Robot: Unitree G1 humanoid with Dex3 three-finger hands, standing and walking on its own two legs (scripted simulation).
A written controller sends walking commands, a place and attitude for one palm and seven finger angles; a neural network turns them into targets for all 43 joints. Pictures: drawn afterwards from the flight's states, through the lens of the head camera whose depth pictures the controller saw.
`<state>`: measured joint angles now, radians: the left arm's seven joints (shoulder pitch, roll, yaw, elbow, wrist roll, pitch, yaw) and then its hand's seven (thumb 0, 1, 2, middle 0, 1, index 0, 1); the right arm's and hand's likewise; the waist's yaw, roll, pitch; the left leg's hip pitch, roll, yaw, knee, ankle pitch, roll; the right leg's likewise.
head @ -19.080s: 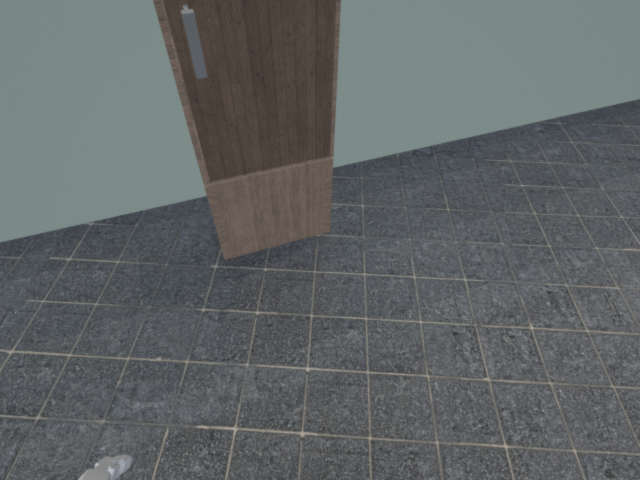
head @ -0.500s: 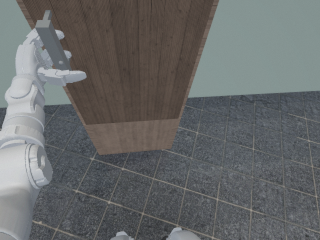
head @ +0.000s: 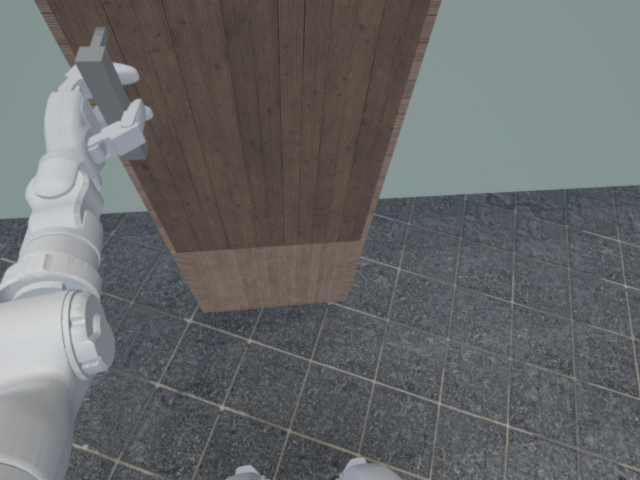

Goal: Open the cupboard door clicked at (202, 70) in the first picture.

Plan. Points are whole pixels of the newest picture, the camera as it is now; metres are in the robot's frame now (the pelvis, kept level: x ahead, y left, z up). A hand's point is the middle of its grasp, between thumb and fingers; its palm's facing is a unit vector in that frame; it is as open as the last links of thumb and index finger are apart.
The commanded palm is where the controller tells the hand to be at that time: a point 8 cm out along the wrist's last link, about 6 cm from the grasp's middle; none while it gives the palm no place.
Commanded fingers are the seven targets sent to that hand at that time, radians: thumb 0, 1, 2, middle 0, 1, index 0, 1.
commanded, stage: pull the door open along its arc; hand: left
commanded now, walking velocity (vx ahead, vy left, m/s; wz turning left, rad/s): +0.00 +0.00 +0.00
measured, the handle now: (119, 97) +0.57 +0.20 +0.13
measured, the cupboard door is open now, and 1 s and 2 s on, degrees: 0 41 41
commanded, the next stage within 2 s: open thumb and fingers to let go in 1.20 s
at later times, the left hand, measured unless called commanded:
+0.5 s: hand (136, 169) +0.45 +0.17 +0.12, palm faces +0.00 -1.00 -0.01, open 6.3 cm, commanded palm +0.39 +0.22 +0.12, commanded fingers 0.00 0.90 0.90 -0.40 -1.35 -0.40 -1.35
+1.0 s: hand (250, 302) +0.28 +0.05 +0.13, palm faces +0.33 -0.94 +0.05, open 6.9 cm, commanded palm +0.23 +0.12 +0.12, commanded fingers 0.00 0.90 0.90 -0.40 -1.35 -0.40 -1.35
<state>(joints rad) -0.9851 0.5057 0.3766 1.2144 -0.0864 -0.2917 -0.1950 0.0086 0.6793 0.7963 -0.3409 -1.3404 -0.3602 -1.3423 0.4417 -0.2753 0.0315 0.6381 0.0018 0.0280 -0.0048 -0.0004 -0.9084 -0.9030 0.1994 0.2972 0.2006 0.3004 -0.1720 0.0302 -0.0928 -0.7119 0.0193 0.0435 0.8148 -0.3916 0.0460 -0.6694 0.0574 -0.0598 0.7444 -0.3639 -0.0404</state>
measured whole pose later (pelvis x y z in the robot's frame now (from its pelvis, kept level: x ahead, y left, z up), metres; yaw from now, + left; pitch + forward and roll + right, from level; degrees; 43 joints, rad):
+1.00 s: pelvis +0.00 -0.04 +0.02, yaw +1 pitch +0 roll +0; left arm 0.15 -0.09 -0.18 -0.15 -0.02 0.12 0.47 0.03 0.59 0.67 -0.30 -1.25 -0.33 -1.29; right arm 0.12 -0.16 0.05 0.51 -0.02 0.12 0.01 0.00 -0.91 -0.90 0.20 0.30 0.20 0.30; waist -0.02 0.04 -0.09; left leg -0.28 0.02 0.04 0.61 -0.33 0.00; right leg -0.26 0.07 -0.06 0.60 -0.34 -0.08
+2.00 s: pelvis -0.02 -0.02 +0.02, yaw +3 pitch +0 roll +0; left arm -0.11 -0.12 -0.28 0.12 0.04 0.05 0.61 -0.01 -0.47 0.31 -0.30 -0.94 -0.30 -0.97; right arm 0.14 -0.16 0.02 0.61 -0.03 0.10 0.01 0.01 -0.91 -0.90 0.20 0.30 0.20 0.30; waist 0.01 0.03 -0.04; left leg -0.35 -0.02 0.01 0.66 -0.31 0.02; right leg -0.32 0.03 -0.09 0.65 -0.34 -0.06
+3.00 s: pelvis -0.01 -0.03 +0.02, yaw +1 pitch -1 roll +0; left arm 0.25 0.09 -0.18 -0.18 -0.10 -0.02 0.04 -0.01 -0.50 0.30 -0.22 -0.33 -0.23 -0.33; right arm 0.18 -0.20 0.06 0.51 0.01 0.03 -0.02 0.01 -0.91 -0.90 0.20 0.30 0.20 0.30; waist 0.01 0.03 -0.03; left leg -0.27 0.00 0.03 0.59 -0.31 0.01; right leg -0.25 0.05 -0.06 0.59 -0.33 -0.07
